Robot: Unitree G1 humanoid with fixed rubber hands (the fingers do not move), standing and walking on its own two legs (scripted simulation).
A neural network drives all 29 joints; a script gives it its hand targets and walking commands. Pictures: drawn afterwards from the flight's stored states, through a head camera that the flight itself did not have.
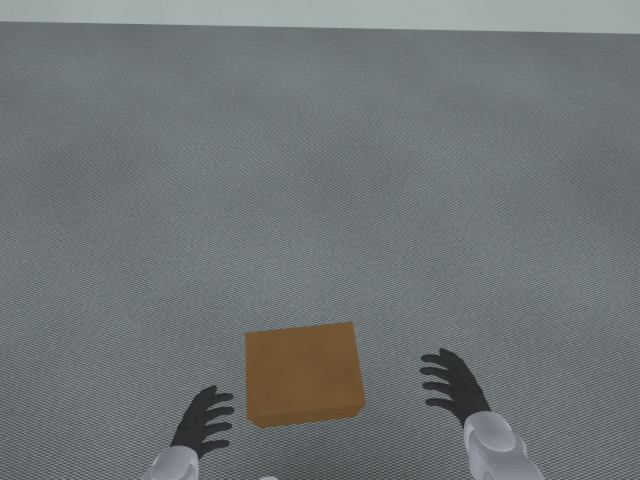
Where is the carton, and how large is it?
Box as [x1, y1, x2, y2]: [245, 321, 365, 427]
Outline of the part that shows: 352,321 245,333 247,418 258,426 265,427 354,416 363,406 365,401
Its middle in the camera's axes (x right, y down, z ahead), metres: -0.04 +0.36 +1.04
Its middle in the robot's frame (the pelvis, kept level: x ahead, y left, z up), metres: +0.37 +0.04 -0.63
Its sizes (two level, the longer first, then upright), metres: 0.271 0.196 0.256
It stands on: the floor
